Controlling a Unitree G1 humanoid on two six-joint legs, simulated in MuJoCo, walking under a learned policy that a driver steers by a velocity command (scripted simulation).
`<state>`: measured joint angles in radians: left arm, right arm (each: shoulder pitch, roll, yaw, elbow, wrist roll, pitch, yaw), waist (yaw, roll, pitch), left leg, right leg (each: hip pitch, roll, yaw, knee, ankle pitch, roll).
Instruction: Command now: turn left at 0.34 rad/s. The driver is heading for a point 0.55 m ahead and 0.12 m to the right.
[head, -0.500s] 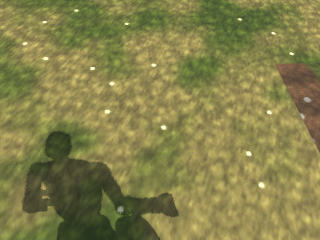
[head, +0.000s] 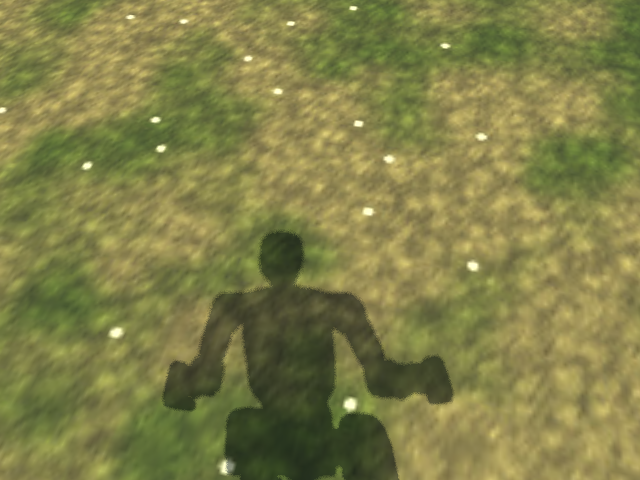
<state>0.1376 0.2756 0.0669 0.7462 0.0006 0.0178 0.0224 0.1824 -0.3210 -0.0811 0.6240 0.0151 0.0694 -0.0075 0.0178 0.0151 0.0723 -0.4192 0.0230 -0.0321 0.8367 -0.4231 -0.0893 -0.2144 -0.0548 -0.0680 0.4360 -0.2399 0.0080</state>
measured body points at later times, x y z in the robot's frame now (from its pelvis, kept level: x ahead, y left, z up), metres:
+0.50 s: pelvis +0.02 +0.03 -0.01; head +0.03 +0.01 +0.44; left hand +0.11 +0.32 -0.11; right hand +0.16 -0.24 -0.12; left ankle +0.00 +0.14 -0.74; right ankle +0.00 -0.08 -0.74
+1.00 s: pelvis +0.24 +0.09 -0.02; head +0.29 +0.09 +0.43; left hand +0.21 +0.37 -0.15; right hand +0.47 -0.15 -0.10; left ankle +0.34 +0.19 -0.74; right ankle +0.04 -0.07 -0.67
